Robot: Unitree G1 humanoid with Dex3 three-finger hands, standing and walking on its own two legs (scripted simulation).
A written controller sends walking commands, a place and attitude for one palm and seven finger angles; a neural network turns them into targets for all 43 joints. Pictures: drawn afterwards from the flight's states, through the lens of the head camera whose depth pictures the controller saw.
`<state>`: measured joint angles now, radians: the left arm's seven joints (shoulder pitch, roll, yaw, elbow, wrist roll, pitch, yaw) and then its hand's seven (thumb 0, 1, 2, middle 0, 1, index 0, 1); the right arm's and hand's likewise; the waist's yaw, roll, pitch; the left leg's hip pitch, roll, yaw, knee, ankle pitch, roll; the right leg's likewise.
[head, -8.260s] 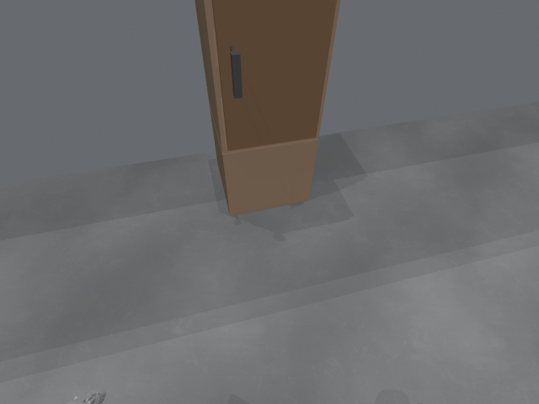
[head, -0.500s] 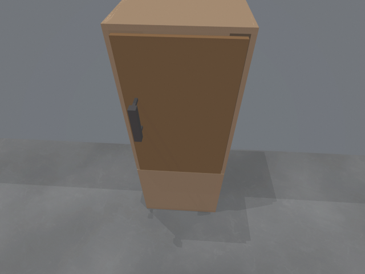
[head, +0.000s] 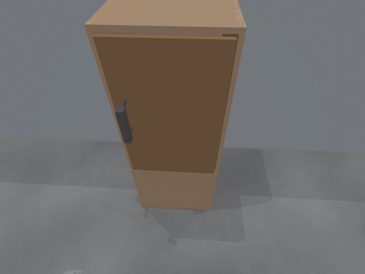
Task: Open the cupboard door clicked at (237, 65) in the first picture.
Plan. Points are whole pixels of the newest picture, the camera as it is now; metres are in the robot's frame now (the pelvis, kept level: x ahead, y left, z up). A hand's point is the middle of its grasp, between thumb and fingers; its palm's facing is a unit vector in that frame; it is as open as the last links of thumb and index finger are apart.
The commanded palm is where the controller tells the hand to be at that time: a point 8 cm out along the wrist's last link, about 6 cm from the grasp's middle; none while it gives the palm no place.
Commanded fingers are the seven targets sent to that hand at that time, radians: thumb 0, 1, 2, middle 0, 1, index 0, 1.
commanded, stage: raise the hand with hooked fingers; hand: left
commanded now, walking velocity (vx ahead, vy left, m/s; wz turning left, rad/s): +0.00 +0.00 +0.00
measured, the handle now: (126, 121) +0.57 +0.22 -0.02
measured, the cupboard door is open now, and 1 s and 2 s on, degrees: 0 0 0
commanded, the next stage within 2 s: none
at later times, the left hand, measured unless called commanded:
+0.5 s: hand (82, 262) +0.17 +0.24 -0.08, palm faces -0.01 -1.00 +0.00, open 8.6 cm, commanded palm +0.14 +0.30 -0.06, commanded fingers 0.00 0.39 0.68 -0.24 -0.63 -0.24 -0.63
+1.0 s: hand (68, 239) +0.20 +0.27 -0.05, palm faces -0.01 -1.00 -0.06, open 11.6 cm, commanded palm +0.18 +0.33 -0.03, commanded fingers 0.00 -0.20 0.43 -0.28 -1.00 -0.28 -1.00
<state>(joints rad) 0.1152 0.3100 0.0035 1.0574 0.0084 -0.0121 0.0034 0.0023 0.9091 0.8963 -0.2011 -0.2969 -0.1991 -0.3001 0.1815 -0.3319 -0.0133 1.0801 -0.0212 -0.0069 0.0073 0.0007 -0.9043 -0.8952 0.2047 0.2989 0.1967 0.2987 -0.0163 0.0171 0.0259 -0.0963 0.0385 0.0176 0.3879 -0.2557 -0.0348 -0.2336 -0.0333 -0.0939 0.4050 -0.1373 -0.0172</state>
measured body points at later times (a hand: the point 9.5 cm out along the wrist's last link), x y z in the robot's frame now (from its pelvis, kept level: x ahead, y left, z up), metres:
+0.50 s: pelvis -0.02 +0.01 -0.12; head +0.06 +0.02 +0.33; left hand +0.16 +0.30 -0.08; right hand +0.23 -0.23 -0.16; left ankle -0.03 +0.14 -0.74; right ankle +0.05 -0.11 -0.74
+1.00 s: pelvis -0.02 +0.04 -0.09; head +0.06 +0.06 +0.35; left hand +0.20 +0.33 -0.04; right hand +0.16 -0.20 -0.16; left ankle -0.03 +0.14 -0.74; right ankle +0.05 -0.11 -0.74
